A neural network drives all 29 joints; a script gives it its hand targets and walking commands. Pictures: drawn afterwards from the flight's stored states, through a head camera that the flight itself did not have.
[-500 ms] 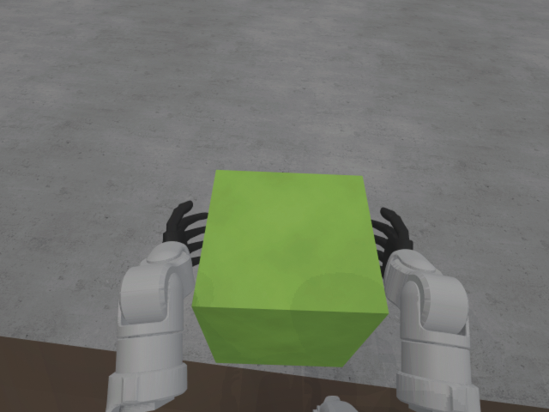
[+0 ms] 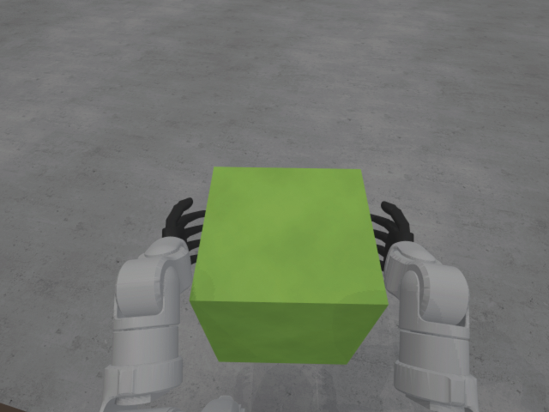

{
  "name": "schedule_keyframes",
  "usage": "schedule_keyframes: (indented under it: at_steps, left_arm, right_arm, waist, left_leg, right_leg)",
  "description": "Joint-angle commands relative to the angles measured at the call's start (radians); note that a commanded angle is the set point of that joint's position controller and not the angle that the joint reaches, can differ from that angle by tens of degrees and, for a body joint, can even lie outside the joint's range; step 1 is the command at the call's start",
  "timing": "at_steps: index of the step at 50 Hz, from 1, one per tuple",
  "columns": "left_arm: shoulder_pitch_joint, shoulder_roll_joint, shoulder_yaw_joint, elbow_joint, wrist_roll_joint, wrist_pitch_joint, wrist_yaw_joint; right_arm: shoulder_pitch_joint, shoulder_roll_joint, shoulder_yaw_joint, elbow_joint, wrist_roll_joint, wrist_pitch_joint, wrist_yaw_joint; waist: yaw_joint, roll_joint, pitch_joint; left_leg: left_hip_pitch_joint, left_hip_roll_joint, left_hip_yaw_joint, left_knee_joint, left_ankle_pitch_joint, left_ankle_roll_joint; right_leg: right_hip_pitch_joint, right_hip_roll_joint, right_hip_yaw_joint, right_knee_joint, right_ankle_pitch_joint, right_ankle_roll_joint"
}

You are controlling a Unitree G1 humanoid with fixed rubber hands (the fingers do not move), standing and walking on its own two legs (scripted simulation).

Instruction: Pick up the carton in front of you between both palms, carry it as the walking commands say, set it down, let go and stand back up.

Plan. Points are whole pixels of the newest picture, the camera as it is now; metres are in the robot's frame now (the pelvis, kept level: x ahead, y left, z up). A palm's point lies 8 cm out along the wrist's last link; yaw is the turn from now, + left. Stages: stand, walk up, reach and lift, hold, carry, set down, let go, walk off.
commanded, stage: carry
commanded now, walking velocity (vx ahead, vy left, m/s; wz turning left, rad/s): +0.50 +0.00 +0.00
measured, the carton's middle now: (284, 272) +0.34 +0.02 +0.02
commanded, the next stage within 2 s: none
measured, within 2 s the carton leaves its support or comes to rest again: neither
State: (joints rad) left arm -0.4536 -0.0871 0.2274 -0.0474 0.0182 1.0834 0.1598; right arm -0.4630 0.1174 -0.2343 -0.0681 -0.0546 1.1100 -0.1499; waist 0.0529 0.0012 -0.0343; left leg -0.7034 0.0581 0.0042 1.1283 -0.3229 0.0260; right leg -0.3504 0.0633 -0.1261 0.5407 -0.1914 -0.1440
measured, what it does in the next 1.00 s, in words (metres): walks ahead: left foot, then right foot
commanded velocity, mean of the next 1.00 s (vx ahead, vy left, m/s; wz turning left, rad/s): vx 0.50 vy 0.00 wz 0.00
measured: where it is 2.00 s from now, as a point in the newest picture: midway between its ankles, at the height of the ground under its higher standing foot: (292, 198)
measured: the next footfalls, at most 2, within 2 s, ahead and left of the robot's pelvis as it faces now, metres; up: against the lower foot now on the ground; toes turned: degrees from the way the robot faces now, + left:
left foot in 0.26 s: +0.37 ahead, +0.10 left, -0.01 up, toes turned +4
right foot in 0.78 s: +0.64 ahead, -0.10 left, -0.01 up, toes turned -10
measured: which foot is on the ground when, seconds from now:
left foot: up 0.00-0.24, down 0.26-0.80, up 0.82-1.00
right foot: down 0.00-0.28, up 0.30-0.76, down 0.78-1.00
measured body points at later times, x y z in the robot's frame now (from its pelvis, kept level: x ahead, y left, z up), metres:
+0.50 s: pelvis +0.30 +0.04 +0.00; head +0.35 +0.05 +0.44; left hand +0.66 +0.17 +0.07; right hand +0.63 -0.14 +0.07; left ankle +0.33 +0.10 -0.74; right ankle +0.30 -0.10 -0.66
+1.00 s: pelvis +0.61 -0.02 +0.01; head +0.61 -0.03 +0.46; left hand +0.88 +0.14 +0.09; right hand +0.88 -0.16 +0.08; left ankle +0.63 +0.13 -0.68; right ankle +0.60 -0.09 -0.74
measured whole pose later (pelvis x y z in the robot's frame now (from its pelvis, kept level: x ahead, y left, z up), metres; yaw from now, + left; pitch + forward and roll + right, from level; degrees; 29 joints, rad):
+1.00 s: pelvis +0.61 -0.02 +0.01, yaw +1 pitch +5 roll +1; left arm -0.08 -0.13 0.09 -0.38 0.05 1.17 0.14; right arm -0.08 0.13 -0.08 -0.40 -0.06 1.18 -0.12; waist 0.02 0.01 -0.11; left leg -0.55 0.08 0.07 0.90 -0.27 -0.02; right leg -0.22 -0.02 -0.18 0.31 -0.18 -0.06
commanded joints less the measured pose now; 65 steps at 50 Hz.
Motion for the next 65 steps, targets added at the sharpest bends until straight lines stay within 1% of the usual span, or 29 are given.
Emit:
schedule_keyframes:
  at_steps: [1, 10, 12, 13, 14, 15, 16, 17, 18, 19, 22, 26, 34, 37, 38, 39, 40, 41, 42, 44, 46, 50, 56, 59, 61, 62, 63, 64, 65]
  left_arm:
    - [-0.677, -0.912, -0.734, -0.114, -0.341, -0.023, -0.153]
    - [-0.574, -0.822, -0.694, -0.068, -0.3, -0.002, -0.141]
    - [-0.563, -0.817, -0.684, -0.045, -0.289, 0.006, -0.14]
    - [-0.571, -0.816, -0.683, -0.035, -0.285, 0.008, -0.14]
    - [-0.587, -0.813, -0.679, -0.029, -0.275, 0.009, -0.138]
    - [-0.577, -0.842, -0.681, -0.006, -0.268, 0.015, -0.135]
    - [-0.571, -0.824, -0.671, -0.016, -0.266, 0.016, -0.13]
    - [-0.61, -0.856, -0.675, -0.041, -0.271, 0.011, -0.127]
    - [-0.643, -0.889, -0.667, -0.06, -0.266, 0.002, -0.126]
    - [-0.66, -0.913, -0.663, -0.071, -0.257, -0.006, -0.125]
    - [-0.626, -0.924, -0.661, -0.09, -0.216, -0.026, -0.122]
    - [-0.553, -0.871, -0.673, -0.114, -0.181, -0.03, -0.108]
    - [-0.395, -0.869, -0.754, -0.211, -0.232, 0.04, -0.139]
    - [-0.32, -0.878, -0.779, -0.233, -0.257, 0.069, -0.165]
    - [-0.292, -0.883, -0.783, -0.24, -0.259, 0.075, -0.172]
    - [-0.238, -0.887, -0.78, -0.239, -0.258, 0.082, -0.179]
    - [-0.233, -0.861, -0.776, -0.246, -0.245, 0.083, -0.182]
    - [-0.191, -0.89, -0.785, -0.253, -0.25, 0.085, -0.188]
    - [-0.178, -0.938, -0.795, -0.284, -0.264, 0.088, -0.199]
    - [-0.182, -1.006, -0.82, -0.363, -0.286, 0.081, -0.216]
    - [-0.162, -1.028, -0.834, -0.417, -0.304, 0.077, -0.227]
    - [-0.056, -0.982, -0.836, -0.473, -0.306, 0.086, -0.242]
    - [0.01, -0.859, -0.816, -0.485, -0.284, 0.126, -0.233]
    - [0.011, -0.822, -0.807, -0.468, -0.271, 0.145, -0.224]
    - [-0.001, -0.809, -0.811, -0.46, -0.271, 0.155, -0.219]
    - [-0.001, -0.8, -0.812, -0.455, -0.269, 0.159, -0.216]
    - [-0.013, -0.793, -0.815, -0.462, -0.271, 0.165, -0.214]
    - [-0.04, -0.801, -0.827, -0.475, -0.277, 0.168, -0.215]
    - [-0.062, -0.831, -0.849, -0.476, -0.288, 0.164, -0.221]
  right_arm:
    - [-0.587, 0.845, 0.672, -0.058, 0.228, -0.046, 0.09]
    - [-0.538, 0.757, 0.665, -0.075, 0.21, -0.017, 0.082]
    - [-0.518, 0.736, 0.643, -0.051, 0.202, -0.009, 0.084]
    - [-0.503, 0.728, 0.63, -0.036, 0.194, -0.008, 0.086]
    - [-0.483, 0.717, 0.613, -0.027, 0.184, -0.007, 0.088]
    - [-0.516, 0.695, 0.595, -0.007, 0.176, -0.007, 0.085]
    - [-0.47, 0.74, 0.621, 0.023, 0.199, -0.01, 0.087]
    - [-0.507, 0.778, 0.642, -0.019, 0.227, -0.019, 0.097]
    - [-0.576, 0.835, 0.675, -0.056, 0.266, -0.027, 0.109]
    - [-0.651, 0.88, 0.713, -0.095, 0.308, -0.038, 0.121]
    - [-0.723, 0.935, 0.772, -0.144, 0.377, -0.063, 0.141]
    - [-0.65, 0.891, 0.779, -0.145, 0.383, -0.068, 0.144]
    - [-0.373, 0.827, 0.737, -0.179, 0.299, 0.004, 0.154]
    - [-0.274, 0.81, 0.735, -0.213, 0.261, 0.033, 0.16]
    - [-0.24, 0.808, 0.743, -0.226, 0.255, 0.042, 0.163]
    - [-0.236, 0.802, 0.756, -0.249, 0.251, 0.05, 0.167]
    - [-0.226, 0.841, 0.783, -0.278, 0.262, 0.063, 0.172]
    - [-0.217, 0.849, 0.795, -0.303, 0.271, 0.069, 0.181]
    - [-0.216, 0.884, 0.815, -0.317, 0.288, 0.066, 0.188]
    - [-0.2, 0.952, 0.838, -0.363, 0.314, 0.056, 0.202]
    - [-0.155, 0.988, 0.855, -0.402, 0.321, 0.048, 0.207]
    - [-0.052, 0.966, 0.866, -0.452, 0.304, 0.05, 0.202]
    - [-0.01, 0.856, 0.857, -0.477, 0.303, 0.097, 0.197]
    - [-0.007, 0.813, 0.836, -0.462, 0.303, 0.119, 0.197]
    - [0.01, 0.797, 0.814, -0.435, 0.298, 0.127, 0.197]
    - [0.03, 0.789, 0.798, -0.412, 0.292, 0.13, 0.197]
    - [0.035, 0.769, 0.781, -0.399, 0.282, 0.129, 0.197]
    - [0.018, 0.783, 0.783, -0.373, 0.286, 0.124, 0.199]
    - [0.035, 0.826, 0.787, -0.375, 0.296, 0.116, 0.205]
  waist:
    - [0.004, -0.085, -0.404]
    - [0.053, -0.122, -0.312]
    - [-0.019, -0.15, -0.356]
    - [-0.081, -0.116, -0.411]
    - [-0.104, -0.016, -0.488]
    - [-0.103, 0.233, -0.605]
    - [-0.134, 0.251, -0.618]
    - [-0.128, 0.198, -0.549]
    - [-0.121, 0.083, -0.5]
    - [-0.109, 0.05, -0.453]
    - [-0.093, 0.062, -0.445]
    - [-0.105, 0.098, -0.428]
    - [-0.082, 0.138, -0.306]
    - [-0.066, 0.149, -0.324]
    - [-0.059, 0.12, -0.372]
    - [-0.037, 0.05, -0.442]
    - [-0.035, -0.182, -0.531]
    - [-0.031, -0.271, -0.479]
    - [-0.034, -0.191, -0.439]
    - [-0.04, -0.047, -0.365]
    - [-0.046, -0.077, -0.341]
    - [-0.044, -0.127, -0.289]
    - [-0.035, -0.146, -0.18]
    - [-0.034, -0.161, -0.133]
    - [-0.054, -0.12, -0.169]
    - [-0.068, -0.072, -0.236]
    - [-0.08, 0.104, -0.306]
    - [-0.08, 0.339, -0.361]
    - [-0.08, 0.306, -0.344]
  left_leg:
    - [-0.135, 0.008, 0.026, -0.074, 0.106, -0.013]
    - [0.032, -0.097, 0.147, -0.594, 0.386, 0.037]
    - [0.299, -0.126, 0.168, -0.695, 0.418, 0.061]
    - [0.511, -0.11, 0.166, -0.733, 0.464, 0.064]
    - [0.767, 0.044, -0.009, -0.66, 0.577, 0.077]
    - [1.115, 0.369, -0.434, -0.561, 0.777, 0.267]
    - [1.116, 0.338, -0.592, -0.668, 0.51, 0.318]
    - [1.041, 0.292, -0.532, -0.708, 0.384, 0.285]
    - [0.945, 0.261, -0.454, -0.732, 0.359, 0.244]
    - [0.851, 0.242, -0.388, -0.754, 0.379, 0.223]
    - [0.733, 0.203, -0.279, -0.805, 0.311, 0.187]
    - [0.792, 0.194, -0.192, -0.832, 0.456, 0.195]
    - [0.872, 0.127, 0.004, -0.827, 0.731, 0.109]
    - [0.839, 0.112, 0.086, -0.669, 0.895, 0.052]
    - [0.733, 0.093, 0.124, -0.551, 0.822, 0.021]
    - [0.55, 0.077, 0.132, -0.37, 0.524, -0.008]
    - [0.233, -0.02, 0.114, -0.097, 0.223, -0.044]
    - [0.009, -0.096, 0.061, 0.052, -0.164, -0.042]
    - [-0.037, -0.03, -0.004, 0.122, -0.166, -0.017]
    - [0.006, 0.043, -0.018, 0.03, -0.052, -0.007]
    - [0.092, 0.053, 0.012, -0.105, 0.016, -0.023]
    - [0.102, 0.042, 0.083, -0.347, 0.111, -0.063]
    - [0.136, 0.017, 0.162, -0.566, 0.258, -0.049]
    - [0.194, 0.013, 0.191, -0.63, 0.251, -0.029]
    - [0.401, -0.042, 0.262, -0.692, 0.195, -0.013]
    - [0.616, -0.027, 0.234, -0.685, 0.147, -0.006]
    - [0.799, 0.195, -0.13, -0.784, -0.005, 0.064]
    - [0.99, 0.381, -0.487, -0.886, 0.016, 0.183]
    - [0.944, 0.383, -0.485, -0.893, 0.162, 0.199]
  right_leg:
    - [0.435, -0.282, 0.321, -0.138, 0.501, -0.065]
    - [0.524, -0.192, 0.166, -0.075, 0.736, -0.009]
    - [0.456, -0.195, 0.121, 0.05, 0.855, 0.035]
    - [0.366, -0.177, 0.075, 0.198, 0.786, 0.066]
    - [0.166, -0.153, 0.067, 0.4, 0.41, 0.099]
    - [-0.199, -0.033, 0.089, 0.7, -0.283, 0.151]
    - [-0.353, 0.012, 0.147, 0.858, -0.37, 0.138]
    - [-0.423, -0.031, 0.171, 0.873, -0.319, 0.116]
    - [-0.413, -0.069, 0.173, 0.821, -0.248, 0.107]
    - [-0.392, -0.091, 0.164, 0.766, -0.208, 0.11]
    - [-0.314, -0.115, 0.137, 0.645, -0.158, 0.124]
    - [-0.373, -0.131, 0.093, 0.448, -0.092, 0.15]
    - [-0.266, -0.085, -0.028, -0.017, 0.166, 0.151]
    - [-0.025, -0.034, -0.109, -0.174, 0.209, 0.129]
    - [0.18, -0.039, -0.108, -0.185, 0.2, 0.12]
    - [0.41, -0.18, 0.068, -0.166, 0.161, 0.088]
    - [0.687, -0.452, 0.487, -0.154, 0.158, -0.058]
    - [0.708, -0.49, 0.649, -0.236, 0.21, -0.124]
    - [0.647, -0.477, 0.566, -0.236, 0.209, -0.112]
    - [0.476, -0.43, 0.413, -0.29, 0.182, -0.043]
    - [0.367, -0.38, 0.279, -0.351, 0.085, 0.002]
    - [0.353, -0.333, 0.148, -0.388, 0.091, -0.001]
    - [0.36, -0.303, 0.056, -0.36, 0.229, 0.032]
    - [0.363, -0.311, 0.048, -0.318, 0.246, 0.051]
    - [0.301, -0.273, -0.025, -0.133, 0.371, 0.082]
    - [0.199, -0.235, -0.069, 0.04, 0.369, 0.112]
    - [-0.01, -0.154, -0.087, 0.314, 0.179, 0.165]
    - [-0.29, -0.048, -0.031, 0.565, -0.241, 0.186]
    - [-0.35, -0.097, 0.088, 0.701, -0.305, 0.162]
